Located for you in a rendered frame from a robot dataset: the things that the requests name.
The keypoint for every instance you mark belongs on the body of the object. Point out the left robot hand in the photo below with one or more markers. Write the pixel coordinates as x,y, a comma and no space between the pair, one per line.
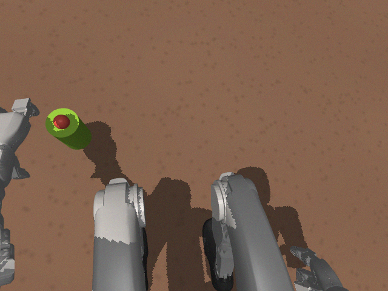
14,127

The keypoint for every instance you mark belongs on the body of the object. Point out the right robot foot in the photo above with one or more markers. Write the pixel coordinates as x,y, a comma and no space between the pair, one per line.
220,284

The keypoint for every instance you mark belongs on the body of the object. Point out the left robot arm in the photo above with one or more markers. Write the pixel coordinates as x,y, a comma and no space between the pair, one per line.
7,250

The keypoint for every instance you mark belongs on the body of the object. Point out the right robot hand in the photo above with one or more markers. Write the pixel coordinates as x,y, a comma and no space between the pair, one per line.
320,278

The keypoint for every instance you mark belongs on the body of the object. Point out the bottle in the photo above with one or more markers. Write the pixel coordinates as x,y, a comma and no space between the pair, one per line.
66,126

